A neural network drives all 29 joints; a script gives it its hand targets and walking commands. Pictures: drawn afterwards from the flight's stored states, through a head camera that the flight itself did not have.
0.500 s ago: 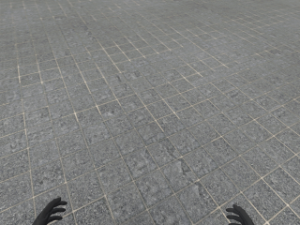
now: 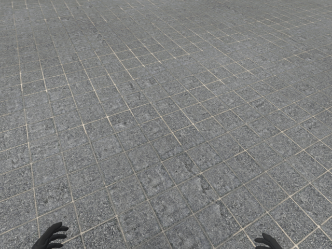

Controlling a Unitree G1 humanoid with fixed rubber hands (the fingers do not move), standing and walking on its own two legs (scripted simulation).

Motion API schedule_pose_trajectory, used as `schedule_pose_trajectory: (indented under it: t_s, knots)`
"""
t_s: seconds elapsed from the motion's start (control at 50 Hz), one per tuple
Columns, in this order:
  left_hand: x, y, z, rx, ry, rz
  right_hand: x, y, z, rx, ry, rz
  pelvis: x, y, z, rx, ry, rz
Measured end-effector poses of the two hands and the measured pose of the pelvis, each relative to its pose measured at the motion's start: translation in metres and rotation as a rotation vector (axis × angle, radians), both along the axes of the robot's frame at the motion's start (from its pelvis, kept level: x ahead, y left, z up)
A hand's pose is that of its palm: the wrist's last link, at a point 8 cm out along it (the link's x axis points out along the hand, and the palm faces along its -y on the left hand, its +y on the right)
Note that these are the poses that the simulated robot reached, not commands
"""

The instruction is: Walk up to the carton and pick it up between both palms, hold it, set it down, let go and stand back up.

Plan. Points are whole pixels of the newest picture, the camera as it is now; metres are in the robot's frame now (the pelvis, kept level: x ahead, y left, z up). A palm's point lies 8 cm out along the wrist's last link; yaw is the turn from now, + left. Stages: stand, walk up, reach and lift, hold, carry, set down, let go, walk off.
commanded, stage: stand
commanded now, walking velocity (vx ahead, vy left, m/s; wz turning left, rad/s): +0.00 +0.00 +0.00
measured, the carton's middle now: out of the picture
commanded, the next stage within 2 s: none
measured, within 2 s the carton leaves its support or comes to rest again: neither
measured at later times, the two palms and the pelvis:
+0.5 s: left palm out of the picture +0.12 +0.29 -0.08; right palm out of the picture +0.11 -0.28 -0.10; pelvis +0.00 -0.01 +0.01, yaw +0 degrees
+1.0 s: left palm out of the picture +0.08 +0.29 -0.08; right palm out of the picture +0.08 -0.28 -0.11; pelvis -0.01 -0.01 +0.01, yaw +0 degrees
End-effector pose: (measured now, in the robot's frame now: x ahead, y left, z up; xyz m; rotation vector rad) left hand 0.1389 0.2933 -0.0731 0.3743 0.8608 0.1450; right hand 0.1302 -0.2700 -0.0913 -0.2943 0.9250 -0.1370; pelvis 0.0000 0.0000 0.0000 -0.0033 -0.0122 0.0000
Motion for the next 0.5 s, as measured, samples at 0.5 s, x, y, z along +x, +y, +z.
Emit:
schedule_pose_trajectory:
  t_s: [0.5]
  knots:
    - [-0.021, -0.003, -0.009, -0.002, 0.097, 0.036, -0.019, -0.009, -0.011, 0.004, 0.105, -0.027, 0.0, -0.005, 0.005, 0.008, 0.018, 0.001]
